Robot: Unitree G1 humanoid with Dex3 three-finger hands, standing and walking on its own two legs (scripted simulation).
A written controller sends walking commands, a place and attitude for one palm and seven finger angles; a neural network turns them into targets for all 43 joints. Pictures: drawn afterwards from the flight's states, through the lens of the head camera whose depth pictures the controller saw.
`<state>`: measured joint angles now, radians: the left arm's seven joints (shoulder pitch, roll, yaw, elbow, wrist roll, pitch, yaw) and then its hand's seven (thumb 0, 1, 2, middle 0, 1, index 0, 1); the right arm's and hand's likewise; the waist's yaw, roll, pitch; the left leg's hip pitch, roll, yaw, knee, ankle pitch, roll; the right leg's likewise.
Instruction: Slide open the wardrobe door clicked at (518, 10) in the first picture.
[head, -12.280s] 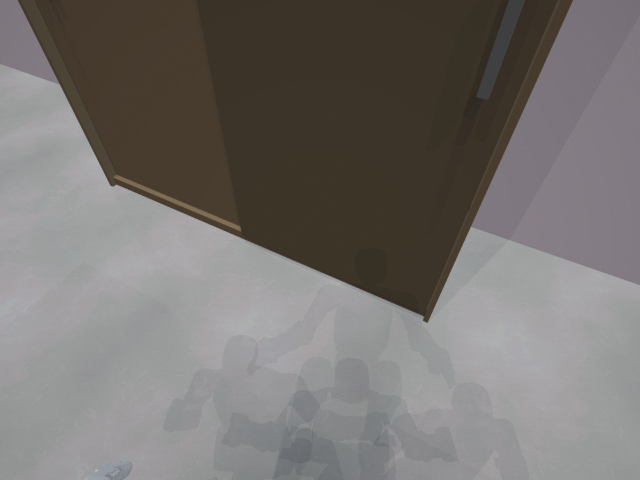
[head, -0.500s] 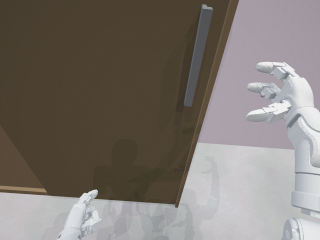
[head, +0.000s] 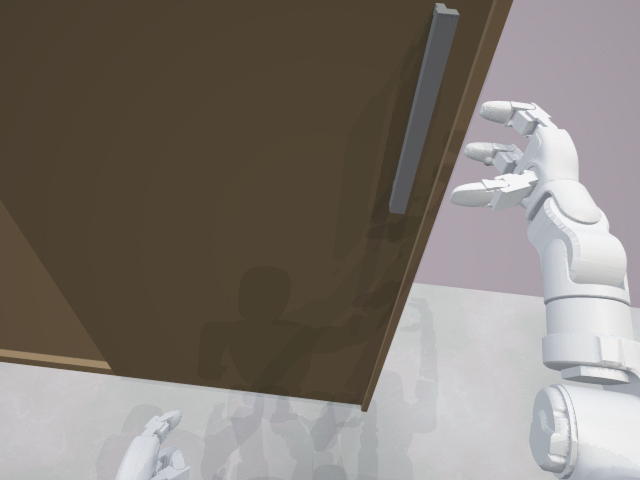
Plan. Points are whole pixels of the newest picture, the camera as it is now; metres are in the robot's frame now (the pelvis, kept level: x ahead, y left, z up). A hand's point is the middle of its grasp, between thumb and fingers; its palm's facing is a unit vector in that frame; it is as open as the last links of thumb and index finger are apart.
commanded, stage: move the hooked fingers beside the handle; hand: right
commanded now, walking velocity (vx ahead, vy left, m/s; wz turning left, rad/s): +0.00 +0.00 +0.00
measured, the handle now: (415, 120) +0.51 -0.09 +0.24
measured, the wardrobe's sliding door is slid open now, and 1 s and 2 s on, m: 0.00 0.00 0.00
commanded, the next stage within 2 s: feel for the door with the fingertips in 1.04 s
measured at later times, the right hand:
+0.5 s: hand (465, 147) +0.45 -0.14 +0.24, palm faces +0.06 +1.00 +0.02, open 14.0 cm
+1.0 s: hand (455, 148) +0.44 -0.13 +0.24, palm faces +0.07 +1.00 +0.01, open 14.0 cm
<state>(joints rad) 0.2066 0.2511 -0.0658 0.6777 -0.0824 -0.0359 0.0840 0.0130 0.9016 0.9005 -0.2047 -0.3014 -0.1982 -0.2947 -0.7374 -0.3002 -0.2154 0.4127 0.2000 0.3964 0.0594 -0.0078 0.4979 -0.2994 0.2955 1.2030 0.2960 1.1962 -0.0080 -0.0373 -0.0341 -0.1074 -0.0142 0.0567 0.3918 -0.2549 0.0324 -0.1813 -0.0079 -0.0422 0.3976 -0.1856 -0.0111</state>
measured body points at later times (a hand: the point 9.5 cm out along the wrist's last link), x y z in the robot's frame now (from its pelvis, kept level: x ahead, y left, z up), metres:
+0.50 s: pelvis +0.01 +0.00 +0.00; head +0.00 +0.02 +0.45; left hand +0.13 +0.25 -0.11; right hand +0.44 -0.19 +0.24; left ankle -0.03 +0.10 -0.74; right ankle +0.02 -0.11 -0.74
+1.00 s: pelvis +0.00 +0.00 +0.00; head -0.01 +0.02 +0.45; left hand +0.15 +0.24 -0.10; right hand +0.43 -0.18 +0.24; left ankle -0.03 +0.10 -0.74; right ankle +0.02 -0.11 -0.74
